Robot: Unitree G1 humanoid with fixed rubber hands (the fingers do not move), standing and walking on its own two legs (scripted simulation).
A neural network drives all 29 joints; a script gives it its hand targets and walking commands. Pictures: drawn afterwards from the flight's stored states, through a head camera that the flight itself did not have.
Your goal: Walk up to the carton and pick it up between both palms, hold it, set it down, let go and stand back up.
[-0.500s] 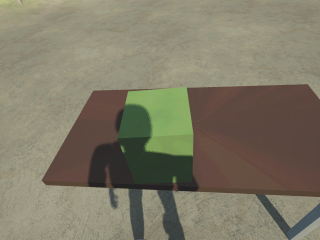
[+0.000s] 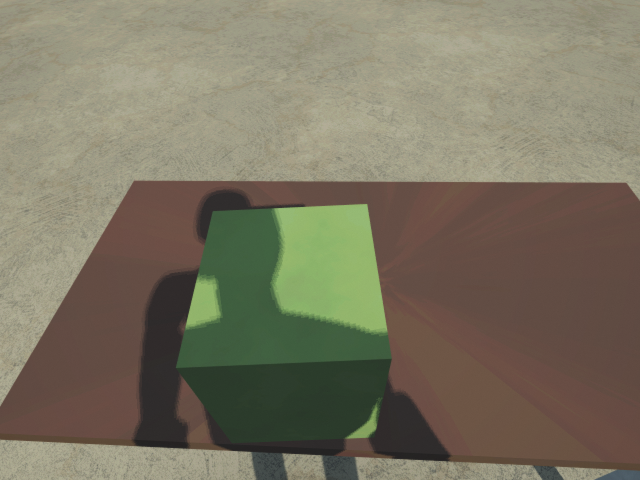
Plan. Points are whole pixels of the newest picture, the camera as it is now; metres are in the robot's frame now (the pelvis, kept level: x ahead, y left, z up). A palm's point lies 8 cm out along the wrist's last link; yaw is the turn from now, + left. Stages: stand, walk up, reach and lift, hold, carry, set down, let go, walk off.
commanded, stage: walk up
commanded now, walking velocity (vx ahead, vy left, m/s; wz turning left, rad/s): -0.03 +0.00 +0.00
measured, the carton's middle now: (296, 328) +0.31 +0.07 +0.01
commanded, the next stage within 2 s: none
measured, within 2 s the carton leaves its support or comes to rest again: neither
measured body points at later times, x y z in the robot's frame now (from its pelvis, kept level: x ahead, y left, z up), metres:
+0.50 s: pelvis +0.00 +0.04 +0.02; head +0.09 +0.03 +0.46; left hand +0.00 +0.29 -0.13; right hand +0.14 -0.23 -0.13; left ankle -0.04 +0.20 -0.66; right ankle +0.02 -0.13 -0.71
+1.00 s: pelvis -0.08 +0.10 +0.02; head -0.03 +0.14 +0.47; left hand +0.02 +0.37 -0.14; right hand +0.01 -0.16 -0.10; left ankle -0.01 +0.21 -0.71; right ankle -0.15 -0.07 -0.64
